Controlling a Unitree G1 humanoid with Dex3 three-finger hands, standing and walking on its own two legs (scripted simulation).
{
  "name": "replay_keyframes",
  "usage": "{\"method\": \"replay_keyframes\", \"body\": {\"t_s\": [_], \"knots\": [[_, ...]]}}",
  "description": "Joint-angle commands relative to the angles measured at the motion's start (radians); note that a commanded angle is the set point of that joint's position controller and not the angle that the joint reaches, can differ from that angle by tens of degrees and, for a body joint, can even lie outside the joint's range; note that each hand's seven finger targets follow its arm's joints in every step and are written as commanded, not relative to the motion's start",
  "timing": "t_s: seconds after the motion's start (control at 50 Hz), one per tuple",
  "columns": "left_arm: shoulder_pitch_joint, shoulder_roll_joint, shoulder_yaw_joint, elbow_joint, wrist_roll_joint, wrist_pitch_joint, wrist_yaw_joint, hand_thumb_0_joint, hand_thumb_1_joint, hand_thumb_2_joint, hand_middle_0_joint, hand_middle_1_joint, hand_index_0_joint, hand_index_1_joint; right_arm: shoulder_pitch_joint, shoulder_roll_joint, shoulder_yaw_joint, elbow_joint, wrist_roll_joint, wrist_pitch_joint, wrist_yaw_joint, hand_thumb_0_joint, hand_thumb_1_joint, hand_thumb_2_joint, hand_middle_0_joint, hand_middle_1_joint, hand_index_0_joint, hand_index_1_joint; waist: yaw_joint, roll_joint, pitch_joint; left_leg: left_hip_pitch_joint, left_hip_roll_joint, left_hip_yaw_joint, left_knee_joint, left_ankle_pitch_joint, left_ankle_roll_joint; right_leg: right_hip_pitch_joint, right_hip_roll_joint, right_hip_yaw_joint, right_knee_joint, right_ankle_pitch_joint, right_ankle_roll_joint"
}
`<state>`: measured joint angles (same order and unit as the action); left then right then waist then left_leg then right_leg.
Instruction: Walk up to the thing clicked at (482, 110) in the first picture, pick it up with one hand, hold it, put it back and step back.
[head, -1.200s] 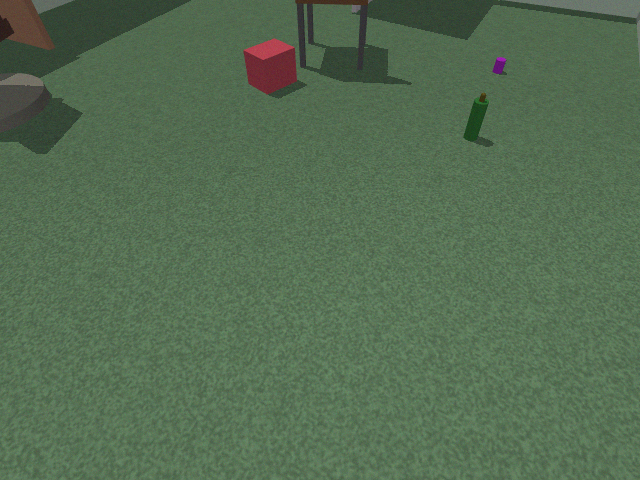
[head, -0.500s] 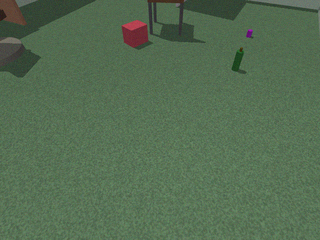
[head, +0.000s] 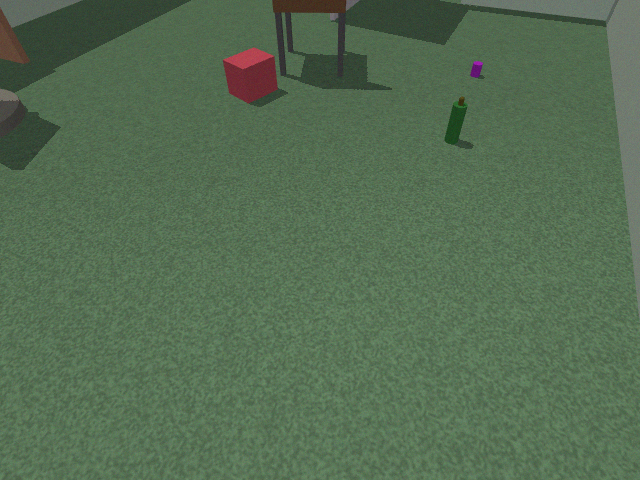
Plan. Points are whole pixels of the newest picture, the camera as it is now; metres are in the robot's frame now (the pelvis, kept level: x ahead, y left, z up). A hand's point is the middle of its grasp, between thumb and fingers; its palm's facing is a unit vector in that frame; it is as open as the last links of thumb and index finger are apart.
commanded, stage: walk up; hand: left
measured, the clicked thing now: (456, 119) +1.94 -0.65 -0.65
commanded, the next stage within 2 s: none
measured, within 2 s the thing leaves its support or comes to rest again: neither
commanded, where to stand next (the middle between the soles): +1.54 -0.70 m, yaw -25 degrees
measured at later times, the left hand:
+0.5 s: hand (251, 410) +0.26 +0.13 -0.14, palm faces -0.19 -0.92 -0.35, open 7.3 cm
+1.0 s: hand (325, 214) +0.67 +0.02 -0.13, palm faces -0.46 -0.82 -0.35, open 7.3 cm
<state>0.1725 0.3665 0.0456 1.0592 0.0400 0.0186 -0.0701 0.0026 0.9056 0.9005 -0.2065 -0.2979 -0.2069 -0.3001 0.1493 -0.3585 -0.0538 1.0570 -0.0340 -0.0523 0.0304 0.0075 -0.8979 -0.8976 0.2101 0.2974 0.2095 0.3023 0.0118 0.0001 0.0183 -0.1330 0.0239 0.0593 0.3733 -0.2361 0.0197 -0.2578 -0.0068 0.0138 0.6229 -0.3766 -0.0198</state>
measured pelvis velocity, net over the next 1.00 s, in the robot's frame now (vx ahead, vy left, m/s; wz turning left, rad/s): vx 0.44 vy -0.18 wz -0.40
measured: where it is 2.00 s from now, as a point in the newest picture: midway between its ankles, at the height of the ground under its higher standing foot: (446, 288)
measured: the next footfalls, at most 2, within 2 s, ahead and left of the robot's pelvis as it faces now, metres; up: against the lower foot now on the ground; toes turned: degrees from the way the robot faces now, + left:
right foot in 0.26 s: +0.17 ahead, -0.24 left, +0.00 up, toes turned -16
left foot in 0.68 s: +0.48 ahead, -0.06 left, +0.00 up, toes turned -10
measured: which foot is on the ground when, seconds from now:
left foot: down 0.00-0.28, up 0.30-0.66, down 0.68-1.00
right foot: up 0.00-0.24, down 0.26-0.70, up 0.72-1.00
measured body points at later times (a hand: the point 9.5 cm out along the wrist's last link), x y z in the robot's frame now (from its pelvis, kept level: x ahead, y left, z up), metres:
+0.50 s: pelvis +0.17 -0.13 -0.01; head +0.16 -0.14 +0.44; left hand +0.27 +0.18 -0.11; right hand +0.20 -0.47 -0.12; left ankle +0.26 -0.01 -0.69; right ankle +0.13 -0.23 -0.74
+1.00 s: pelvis +0.44 -0.18 +0.00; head +0.46 -0.18 +0.45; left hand +0.70 +0.07 -0.10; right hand +0.33 -0.49 -0.11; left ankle +0.44 -0.05 -0.74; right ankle +0.51 -0.37 -0.70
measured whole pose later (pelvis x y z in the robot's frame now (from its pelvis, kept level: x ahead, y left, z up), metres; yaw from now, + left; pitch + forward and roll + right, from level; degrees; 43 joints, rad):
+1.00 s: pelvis +0.44 -0.18 +0.00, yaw -23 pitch -2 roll +2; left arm 0.16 0.46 0.06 0.89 0.01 -0.04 -0.11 0.00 0.91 0.90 -0.20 -0.30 -0.20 -0.30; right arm 0.35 -0.43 -0.06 0.90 -0.01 -0.12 0.06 0.01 -0.90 -0.90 0.21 0.30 0.21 0.30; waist -0.06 -0.04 0.05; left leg -0.05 0.05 0.22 0.38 -0.29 0.00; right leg -0.58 -0.11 0.01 0.79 -0.17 -0.01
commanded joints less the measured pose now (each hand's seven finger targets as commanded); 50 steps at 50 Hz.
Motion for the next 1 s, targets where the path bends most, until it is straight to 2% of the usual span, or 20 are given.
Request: {"method": "replay_keyframes", "body": {"t_s": [0.0, 0.08, 0.16, 0.22, 0.24, 0.26, 0.28, 0.32, 0.38, 0.46, 0.56, 0.6, 0.64, 0.66, 0.68, 0.7, 0.74, 0.8, 0.88, 0.98], "knots": [[-0.175, 0.264, 0.079, -0.189, 0.004, -0.041, -0.041, 0.0, 0.9, 0.9, -0.2, -0.3, -0.2, -0.3, 0.032, -0.373, -0.115, -0.122, -0.003, -0.059, -0.032, 0.0, -0.9, -0.9, 0.2, 0.3, 0.2, 0.3, -0.057, 0.033, -0.012, 0.19, 0.443, -0.384, -0.275, -0.45, 0.208, -0.473, -0.151, 0.126, 0.324, -0.023, 0.002], [-0.113, 0.245, 0.089, -0.175, -0.009, -0.031, -0.085, 0.0, 0.9, 0.9, -0.2, -0.3, -0.2, -0.3, -0.063, -0.359, -0.114, -0.17, -0.02, -0.065, -0.011, 0.0, -0.9, -0.9, 0.2, 0.3, 0.2, 0.3, -0.012, 0.144, 0.047, 0.026, 0.307, -0.085, -0.239, -0.36, 0.157, -0.278, -0.145, 0.012, 0.153, 0.022, 0.029], [-0.067, 0.254, 0.1, -0.158, -0.007, -0.035, -0.087, 0.0, 0.9, 0.9, -0.2, -0.3, -0.2, -0.3, -0.085, -0.372, -0.114, -0.179, -0.021, -0.059, 0.0, 0.0, -0.9, -0.9, 0.2, 0.3, 0.2, 0.3, 0.018, 0.133, 0.061, -0.137, 0.278, 0.024, -0.152, -0.419, 0.128, -0.066, -0.103, -0.11, 0.096, 0.098, 0.019], [0.145, 0.294, 0.126, -0.099, -0.003, -0.05, -0.061, 0.0, 0.9, 0.9, -0.2, -0.3, -0.2, -0.3, -0.1, -0.332, -0.092, -0.18, -0.021, -0.039, -0.002, 0.0, -0.9, -0.9, 0.2, 0.3, 0.2, 0.3, 0.135, -0.063, -0.003, -0.278, 0.195, 0.113, 0.254, -0.307, 0.092, 0.202, -0.022, -0.148, 0.012, 0.052, -0.005], [0.308, 0.372, 0.156, -0.067, -0.001, -0.064, -0.035, 0.0, 0.9, 0.9, -0.2, -0.3, -0.2, -0.3, -0.077, -0.253, -0.06, -0.199, -0.016, -0.036, 0.004, 0.0, -0.9, -0.9, 0.2, 0.3, 0.2, 0.3, 0.214, -0.335, -0.055, -0.424, 0.078, 0.167, 0.688, -0.221, 0.059, 0.342, -0.063, 0.045, -0.176, -0.228, -0.058], [0.302, 0.471, 0.161, -0.095, -0.012, -0.075, -0.022, 0.0, 0.9, 0.9, -0.2, -0.3, -0.2, -0.3, -0.097, -0.192, -0.031, -0.267, 0.012, -0.044, 0.009, 0.0, -0.9, -0.9, 0.2, 0.3, 0.2, 0.3, 0.18, -0.499, 0.003, -0.677, -0.044, 0.06, 0.863, -0.382, 0.003, 0.3, -0.298, 0.626, -0.498, -0.489, -0.149], [0.189, 0.493, 0.155, -0.14, -0.031, -0.076, -0.02, 0.0, 0.9, 0.9, -0.2, -0.3, -0.2, -0.3, -0.134, -0.295, -0.056, -0.262, 0.008, -0.042, 0.009, 0.0, -0.9, -0.9, 0.2, 0.3, 0.2, 0.3, 0.129, -0.245, 0.061, -0.639, 0.059, -0.07, 0.896, -0.294, -0.001, 0.167, -0.407, 0.795, -0.575, -0.628, -0.229], [0.061, 0.426, 0.135, -0.172, -0.049, -0.083, -0.002, 0.0, 0.9, 0.9, -0.2, -0.3, -0.2, -0.3, -0.046, -0.326, -0.065, -0.197, 0.027, -0.04, 0.019, 0.0, -0.9, -0.9, 0.2, 0.3, 0.2, 0.3, 0.043, -0.112, 0.042, -0.575, 0.127, -0.092, 0.829, -0.122, 0.012, 0.16, -0.314, 0.543, -0.481, -0.422, -0.178], [0.036, 0.361, 0.111, -0.19, -0.043, -0.101, 0.004, 0.0, 0.9, 0.9, -0.2, -0.3, -0.2, -0.3, 0.056, -0.32, -0.072, -0.166, 0.018, -0.03, 0.033, 0.0, -0.9, -0.9, 0.2, 0.3, 0.2, 0.3, -0.002, -0.16, 0.055, -0.444, 0.142, -0.083, 0.672, -0.038, 0.002, 0.046, -0.217, 0.32, -0.461, -0.244, -0.142], [0.042, 0.35, 0.108, -0.233, -0.038, -0.113, 0.003, 0.0, 0.9, 0.9, -0.2, -0.3, -0.2, -0.3, 0.01, -0.303, -0.081, -0.213, 0.007, -0.025, 0.054, 0.0, -0.9, -0.9, 0.2, 0.3, 0.2, 0.3, 0.004, -0.112, 0.073, -0.444, 0.13, -0.049, 0.463, -0.013, -0.033, 0.021, -0.216, 0.23, -0.475, -0.215, -0.184], [0.082, 0.337, 0.102, -0.249, -0.029, -0.121, 0.003, 0.0, 0.9, 0.9, -0.2, -0.3, -0.2, -0.3, -0.084, -0.261, -0.079, -0.263, 0.005, -0.046, 0.054, 0.0, -0.9, -0.9, 0.2, 0.3, 0.2, 0.3, 0.039, -0.062, 0.056, -0.32, 0.105, -0.008, 0.25, 0.129, -0.029, 0.035, -0.195, 0.155, -0.424, -0.028, -0.171], [0.053, 0.338, 0.095, -0.254, -0.031, -0.116, 0.005, 0.0, 0.9, 0.9, -0.2, -0.3, -0.2, -0.3, -0.032, -0.259, -0.087, -0.248, 0.008, -0.051, 0.05, 0.0, -0.9, -0.9, 0.2, 0.3, 0.2, 0.3, 0.006, -0.071, 0.058, -0.19, 0.086, 0.016, 0.223, 0.131, -0.02, -0.025, -0.201, 0.144, -0.373, 0.047, -0.168], [0.057, 0.304, 0.082, -0.263, -0.028, -0.115, 0.01, 0.0, 0.9, 0.9, -0.2, -0.3, -0.2, -0.3, 0.188, -0.296, -0.108, -0.19, 0.003, -0.063, 0.033, 0.0, -0.9, -0.9, 0.2, 0.3, 0.2, 0.3, -0.1, 0.058, -0.067, 0.14, 0.036, 0.034, 0.139, 0.075, 0.018, -0.073, -0.123, 0.052, -0.025, 0.331, -0.114], [0.116, 0.239, 0.061, -0.261, -0.028, -0.112, 0.014, 0.0, 0.9, 0.9, -0.2, -0.3, -0.2, -0.3, 0.354, -0.358, -0.137, -0.157, -0.013, -0.072, 0.019, 0.0, -0.9, -0.9, 0.2, 0.3, 0.2, 0.3, -0.166, 0.224, -0.171, 0.363, 0.141, -0.119, 0.085, -0.122, 0.071, -0.224, -0.043, -0.005, 0.321, 0.289, -0.074], [0.152, 0.167, 0.04, -0.27, -0.045, -0.113, 0.02, 0.0, 0.9, 0.9, -0.2, -0.3, -0.2, -0.3, 0.401, -0.427, -0.151, -0.178, -0.018, -0.081, 0.006, 0.0, -0.9, -0.9, 0.2, 0.3, 0.2, 0.3, -0.162, 0.36, -0.194, 0.467, 0.407, -0.615, -0.075, -0.333, 0.126, -0.465, 0.11, 0.045, 0.548, -0.123, -0.031], [0.166, 0.274, 0.052, -0.255, -0.044, -0.112, 0.035, 0.0, 0.9, 0.9, -0.2, -0.3, -0.2, -0.3, 0.292, -0.449, -0.157, -0.206, 0.022, -0.079, 0.009, 0.0, -0.9, -0.9, 0.2, 0.3, 0.2, 0.3, -0.11, 0.219, -0.197, 0.365, 0.483, -0.797, -0.187, -0.401, 0.219, -0.459, 0.064, 0.15, 0.65, -0.107, -0.057], [0.107, 0.307, 0.053, -0.226, -0.049, -0.117, 0.029, 0.0, 0.9, 0.9, -0.2, -0.3, -0.2, -0.3, 0.153, -0.371, -0.12, -0.247, 0.032, -0.076, 0.005, 0.0, -0.9, -0.9, 0.2, 0.3, 0.2, 0.3, -0.058, 0.074, -0.017, 0.128, 0.387, -0.464, -0.167, -0.326, 0.169, -0.439, -0.04, 0.151, 0.611, 0.039, -0.033], [0.109, 0.275, 0.057, -0.202, -0.049, -0.101, -0.001, 0.0, 0.9, 0.9, -0.2, -0.3, -0.2, -0.3, 0.144, -0.316, -0.089, -0.244, 0.031, -0.088, 0.001, 0.0, -0.9, -0.9, 0.2, 0.3, 0.2, 0.3, -0.037, 0.109, 0.019, 0.014, 0.31, -0.202, -0.17, -0.068, 0.17, -0.365, -0.091, 0.105, 0.484, 0.084, -0.004], [0.006, 0.241, 0.05, -0.24, -0.043, -0.082, -0.033, 0.0, 0.9, 0.9, -0.2, -0.3, -0.2, -0.3, 0.145, -0.338, -0.086, -0.254, 0.024, -0.099, 0.005, 0.0, -0.9, -0.9, 0.2, 0.3, 0.2, 0.3, -0.038, 0.109, 0.06, 0.004, 0.306, -0.079, -0.217, -0.007, 0.197, -0.371, -0.108, 0.049, 0.275, 0.136, 0.025], [-0.131, 0.221, 0.05, -0.268, -0.036, -0.081, -0.05, 0.0, 0.9, 0.9, -0.2, -0.3, -0.2, -0.3, 0.159, -0.347, -0.084, -0.247, 0.025, -0.09, 0.009, 0.0, -0.9, -0.9, 0.2, 0.3, 0.2, 0.3, -0.053, 0.092, 0.045, 0.009, 0.256, 0.043, -0.176, 0.13, 0.149, -0.229, -0.095, -0.05, -0.003, 0.327, 0.003]]}}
